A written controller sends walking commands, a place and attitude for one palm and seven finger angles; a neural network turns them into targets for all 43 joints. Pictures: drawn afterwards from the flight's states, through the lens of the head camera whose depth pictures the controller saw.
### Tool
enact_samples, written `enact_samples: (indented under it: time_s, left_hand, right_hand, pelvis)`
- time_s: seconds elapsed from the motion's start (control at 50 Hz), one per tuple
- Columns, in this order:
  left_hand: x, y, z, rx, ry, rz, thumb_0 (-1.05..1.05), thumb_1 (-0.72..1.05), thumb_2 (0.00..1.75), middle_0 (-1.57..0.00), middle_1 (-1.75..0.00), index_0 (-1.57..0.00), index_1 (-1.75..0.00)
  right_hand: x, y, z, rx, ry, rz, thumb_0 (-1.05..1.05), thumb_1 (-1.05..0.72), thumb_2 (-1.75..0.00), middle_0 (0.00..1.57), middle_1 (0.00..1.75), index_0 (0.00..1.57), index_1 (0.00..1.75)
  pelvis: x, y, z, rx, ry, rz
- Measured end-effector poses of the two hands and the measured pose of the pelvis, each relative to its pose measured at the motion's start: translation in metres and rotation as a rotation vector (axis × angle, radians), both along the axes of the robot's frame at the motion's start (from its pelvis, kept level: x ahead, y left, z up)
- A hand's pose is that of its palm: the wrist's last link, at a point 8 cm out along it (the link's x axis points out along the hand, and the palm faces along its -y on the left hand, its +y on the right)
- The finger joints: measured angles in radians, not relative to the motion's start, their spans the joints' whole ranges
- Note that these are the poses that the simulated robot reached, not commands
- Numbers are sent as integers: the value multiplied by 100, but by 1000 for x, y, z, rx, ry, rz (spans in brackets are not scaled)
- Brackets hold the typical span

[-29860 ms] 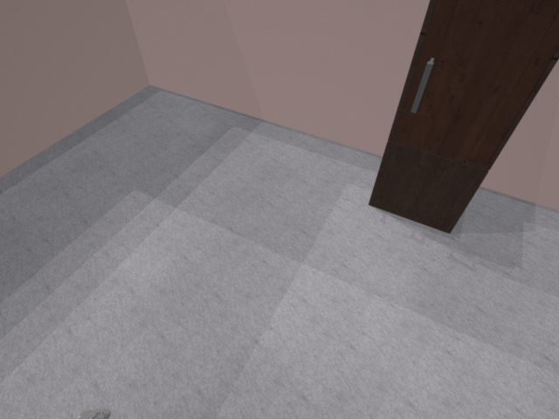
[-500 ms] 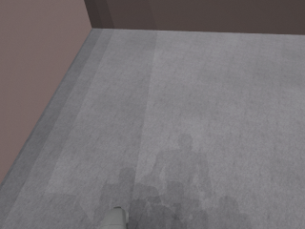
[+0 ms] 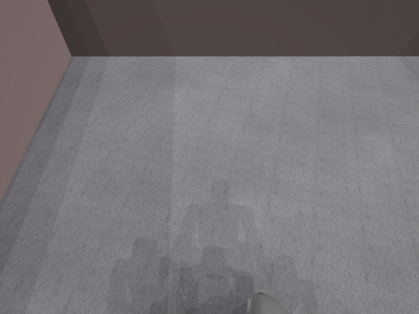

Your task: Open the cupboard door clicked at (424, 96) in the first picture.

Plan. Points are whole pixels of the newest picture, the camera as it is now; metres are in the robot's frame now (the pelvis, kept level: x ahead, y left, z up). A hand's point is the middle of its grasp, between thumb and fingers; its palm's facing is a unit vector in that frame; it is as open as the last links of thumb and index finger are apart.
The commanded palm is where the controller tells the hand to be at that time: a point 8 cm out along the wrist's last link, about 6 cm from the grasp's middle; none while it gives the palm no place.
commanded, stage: turn to face it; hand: left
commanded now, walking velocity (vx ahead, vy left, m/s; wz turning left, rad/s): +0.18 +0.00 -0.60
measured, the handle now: out of the picture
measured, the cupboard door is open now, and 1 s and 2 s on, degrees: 50 50 50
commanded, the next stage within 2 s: none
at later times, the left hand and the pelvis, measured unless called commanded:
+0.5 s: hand (176, 243) +0.29 +0.11 -0.16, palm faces +0.08 -0.99 -0.15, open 7.2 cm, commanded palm none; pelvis +0.17 -0.05 +0.00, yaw +5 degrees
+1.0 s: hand (148, 260) +0.24 +0.17 -0.16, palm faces +0.35 -0.88 -0.33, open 7.3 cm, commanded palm none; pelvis +0.23 -0.08 -0.01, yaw +21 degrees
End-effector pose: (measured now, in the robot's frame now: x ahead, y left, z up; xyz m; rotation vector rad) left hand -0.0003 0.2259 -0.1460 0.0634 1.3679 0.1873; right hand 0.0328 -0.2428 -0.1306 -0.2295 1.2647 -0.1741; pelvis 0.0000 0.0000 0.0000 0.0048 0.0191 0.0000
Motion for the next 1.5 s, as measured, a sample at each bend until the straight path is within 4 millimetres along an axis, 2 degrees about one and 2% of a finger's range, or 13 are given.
enact_samples:
  time_s: [0.1,0.2,0.26,0.32,0.46,0.66,0.78,0.9,1.04,1.18,1.28,1.36,1.5]
  left_hand:
    - [128,6,9,38,-138,-131,0,92,90,-19,-30,-20,-30]
    - [243,-19,12,75,-243,-262,0,92,90,-19,-30,-19,-30]
    - [288,-41,10,91,-318,-288,0,92,90,-19,-30,-20,-30]
    - [302,-59,13,75,-336,-275,0,92,90,-19,-30,-20,-30]
    - [280,-75,11,21,-266,-117,-1,92,90,-20,-30,-20,-30]
    - [245,-16,-25,40,-188,86,-2,92,90,-20,-30,-20,-30]
    - [223,9,-8,109,-105,149,0,92,90,-19,-30,-20,-30]
    - [217,6,16,171,-104,204,0,91,90,-19,-30,-20,-30]
    - [216,-34,26,234,-149,256,0,91,90,-19,-30,-20,-30]
    - [188,-90,32,183,-100,367,0,91,90,-20,-30,-20,-30]
    - [161,-114,26,151,-66,476,0,92,90,-20,-30,-21,-30]
    - [130,-125,16,130,-26,562,0,92,90,-20,-30,-21,-30]
    - [76,-123,-12,94,59,687,0,91,90,-20,-30,-20,-30]
  right_hand:
    - [-37,-12,3,-5,167,-114,-1,-94,-90,19,30,20,30]
    - [-55,-10,-5,46,314,-215,0,-92,-90,19,30,20,30]
    - [-48,-10,-17,98,392,-245,0,-91,-90,19,30,20,30]
    - [-16,-13,-21,122,390,-239,0,-91,-90,19,30,20,30]
    - [112,-24,-20,125,181,-113,0,-91,-90,20,30,20,30]
    - [255,-35,-13,-22,-28,130,1,-93,-90,19,30,20,30]
    - [287,-31,-3,-29,-37,219,0,-92,-90,19,30,20,30]
    - [311,-35,-7,20,-7,291,0,-91,-90,20,30,20,30]
    - [353,-59,-32,75,7,355,0,-90,-90,20,30,20,30]
    - [405,-60,-17,85,-15,454,1,-91,-90,20,30,20,30]
    - [436,-41,-9,75,-24,560,0,-91,-90,19,30,20,30]
    - [459,-11,-7,70,-46,661,1,-91,-90,19,30,20,30]
    - [480,49,-6,78,-152,813,0,-91,-90,19,30,20,30]
  pelvis:
    - [44,-8,1,-5,2,-52]
    - [91,-29,-10,-2,5,-75]
    - [119,-46,-20,5,2,-60]
    - [135,-53,-16,6,-12,-30]
    - [165,-56,-4,0,-9,55]
    - [195,-32,-28,-25,9,189]
    - [204,-35,-14,-17,29,236]
    - [215,-53,-6,-14,33,294]
    - [230,-91,-15,14,23,392]
    - [242,-109,-1,51,14,498]
    - [247,-115,1,50,19,578]
    - [247,-113,-3,40,18,639]
    - [241,-99,-22,24,14,731]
